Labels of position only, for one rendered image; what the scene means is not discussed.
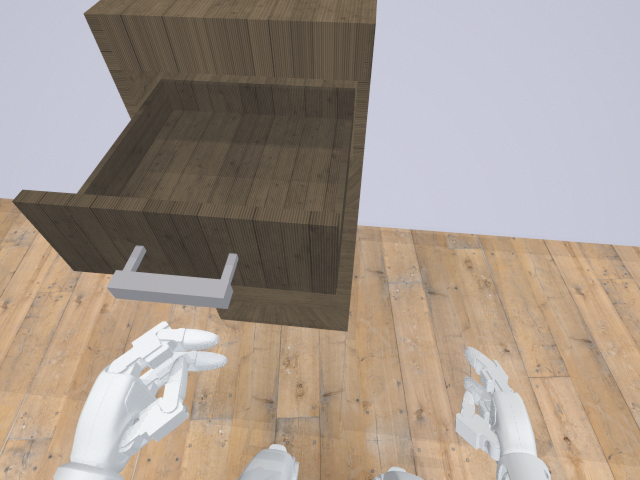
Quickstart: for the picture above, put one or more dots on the drawer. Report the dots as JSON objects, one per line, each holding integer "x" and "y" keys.
{"x": 205, "y": 169}

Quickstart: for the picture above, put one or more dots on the right robot hand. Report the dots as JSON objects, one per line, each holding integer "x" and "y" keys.
{"x": 502, "y": 411}

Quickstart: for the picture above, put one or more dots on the right robot forearm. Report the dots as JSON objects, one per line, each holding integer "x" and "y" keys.
{"x": 521, "y": 466}

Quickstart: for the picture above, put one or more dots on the left robot hand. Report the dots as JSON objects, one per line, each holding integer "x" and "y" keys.
{"x": 105, "y": 436}

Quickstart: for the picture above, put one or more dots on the handle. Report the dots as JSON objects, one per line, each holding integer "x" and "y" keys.
{"x": 194, "y": 291}

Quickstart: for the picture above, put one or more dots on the cabinet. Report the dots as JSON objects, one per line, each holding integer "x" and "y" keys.
{"x": 320, "y": 43}

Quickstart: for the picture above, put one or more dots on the robot left thigh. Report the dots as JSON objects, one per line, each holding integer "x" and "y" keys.
{"x": 271, "y": 464}

